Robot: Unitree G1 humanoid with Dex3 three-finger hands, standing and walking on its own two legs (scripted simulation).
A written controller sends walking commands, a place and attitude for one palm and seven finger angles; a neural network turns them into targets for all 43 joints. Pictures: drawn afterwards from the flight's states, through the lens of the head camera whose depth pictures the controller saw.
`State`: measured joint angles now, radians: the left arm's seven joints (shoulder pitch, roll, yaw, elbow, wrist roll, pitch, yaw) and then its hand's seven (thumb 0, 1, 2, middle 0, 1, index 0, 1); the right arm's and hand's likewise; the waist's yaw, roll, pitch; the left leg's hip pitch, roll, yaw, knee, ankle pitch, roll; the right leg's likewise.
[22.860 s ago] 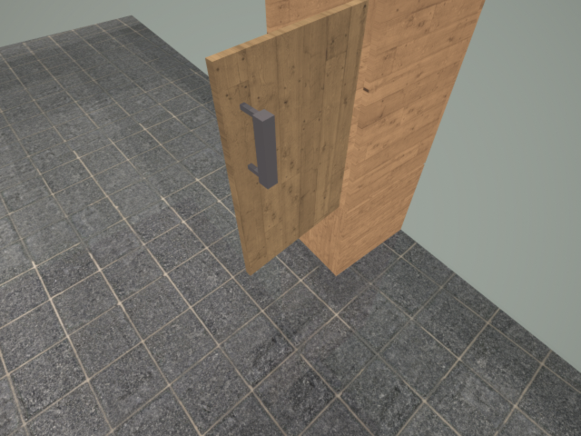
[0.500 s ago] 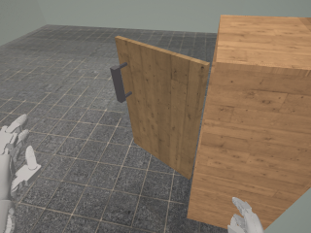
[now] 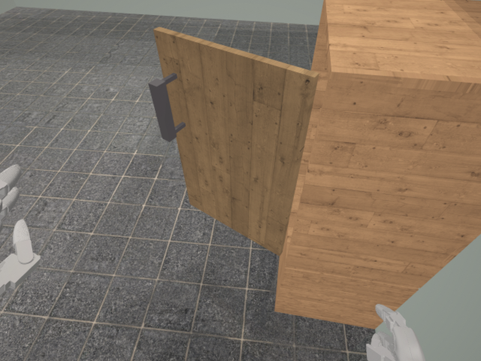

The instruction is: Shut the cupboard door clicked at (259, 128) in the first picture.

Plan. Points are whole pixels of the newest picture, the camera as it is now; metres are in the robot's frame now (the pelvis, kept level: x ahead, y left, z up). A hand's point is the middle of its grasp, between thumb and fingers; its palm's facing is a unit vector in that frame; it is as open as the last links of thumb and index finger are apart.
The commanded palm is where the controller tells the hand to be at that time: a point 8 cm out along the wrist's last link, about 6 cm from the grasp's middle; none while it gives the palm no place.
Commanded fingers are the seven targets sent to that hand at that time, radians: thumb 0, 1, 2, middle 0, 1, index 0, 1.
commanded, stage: step back with the hand held close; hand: left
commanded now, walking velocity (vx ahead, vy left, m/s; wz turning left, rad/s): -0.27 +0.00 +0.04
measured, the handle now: (170, 107) +0.64 +0.20 +0.09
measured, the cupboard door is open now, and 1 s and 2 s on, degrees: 66 66 66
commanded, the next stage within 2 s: stop stepping back and stand still in 1.16 s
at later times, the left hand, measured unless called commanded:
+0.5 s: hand out of the picture +0.14 +0.29 +0.16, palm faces +0.48 -0.77 -0.43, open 7.4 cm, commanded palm +0.08 +0.32 +0.18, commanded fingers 0.00 0.90 0.90 -0.20 -0.30 -0.20 -0.30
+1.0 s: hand out of the picture +0.11 +0.30 +0.18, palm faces +0.48 -0.78 -0.39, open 7.4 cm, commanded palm +0.05 +0.32 +0.18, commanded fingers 0.00 0.90 0.90 -0.20 -0.30 -0.20 -0.30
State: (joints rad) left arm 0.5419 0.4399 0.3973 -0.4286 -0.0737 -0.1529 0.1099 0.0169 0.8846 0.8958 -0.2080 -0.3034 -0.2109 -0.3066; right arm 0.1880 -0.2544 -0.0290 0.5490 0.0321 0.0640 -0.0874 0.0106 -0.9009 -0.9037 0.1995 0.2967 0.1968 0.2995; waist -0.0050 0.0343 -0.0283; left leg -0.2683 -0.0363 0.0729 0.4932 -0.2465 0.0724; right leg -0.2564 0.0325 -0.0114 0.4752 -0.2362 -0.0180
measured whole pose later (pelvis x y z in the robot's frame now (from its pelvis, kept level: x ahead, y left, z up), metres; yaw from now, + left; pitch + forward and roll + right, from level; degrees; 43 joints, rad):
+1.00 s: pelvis -0.08 +0.02 +0.00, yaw +1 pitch +5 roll -5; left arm 0.53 0.42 0.48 -0.52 -0.06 -0.29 0.14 0.02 0.88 0.90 -0.21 -0.30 -0.21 -0.31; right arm 0.24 -0.18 -0.01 0.65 -0.02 -0.10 -0.06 0.01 -0.90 -0.90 0.20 0.30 0.20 0.30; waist 0.01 0.00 -0.09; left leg -0.48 0.01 0.04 0.47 -0.09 0.10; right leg -0.17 0.08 0.01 0.57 -0.42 0.00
